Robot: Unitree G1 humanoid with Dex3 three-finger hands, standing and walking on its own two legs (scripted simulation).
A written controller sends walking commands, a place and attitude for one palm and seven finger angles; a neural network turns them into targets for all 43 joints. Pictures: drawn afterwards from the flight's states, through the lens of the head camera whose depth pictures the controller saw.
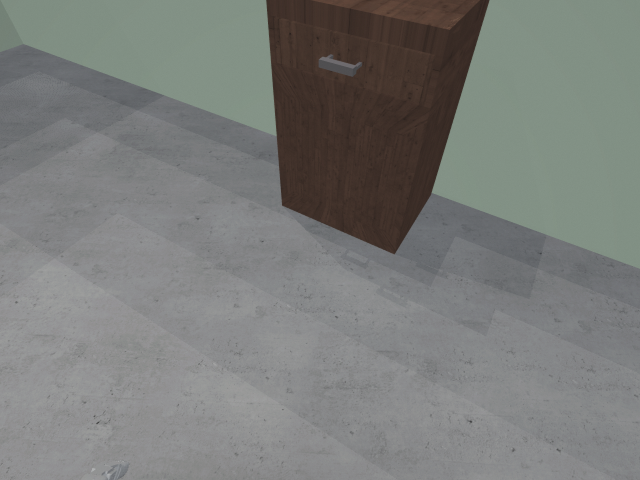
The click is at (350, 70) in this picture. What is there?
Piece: drawer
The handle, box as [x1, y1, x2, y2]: [319, 54, 361, 76]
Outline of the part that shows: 319,59 319,67 351,76 355,73 355,70 361,65 361,62 358,62 355,65 334,60 331,54 326,57 321,57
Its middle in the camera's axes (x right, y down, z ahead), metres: +0.06 -0.53 +1.16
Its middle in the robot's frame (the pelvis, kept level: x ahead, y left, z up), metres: +1.23 +0.00 -0.02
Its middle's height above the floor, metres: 0.75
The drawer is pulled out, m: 0.00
